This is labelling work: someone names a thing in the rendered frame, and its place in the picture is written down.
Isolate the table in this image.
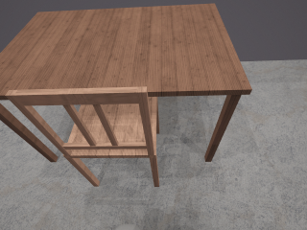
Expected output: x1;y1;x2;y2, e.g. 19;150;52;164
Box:
0;3;252;163

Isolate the chair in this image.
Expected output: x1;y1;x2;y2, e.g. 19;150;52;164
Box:
5;86;160;187

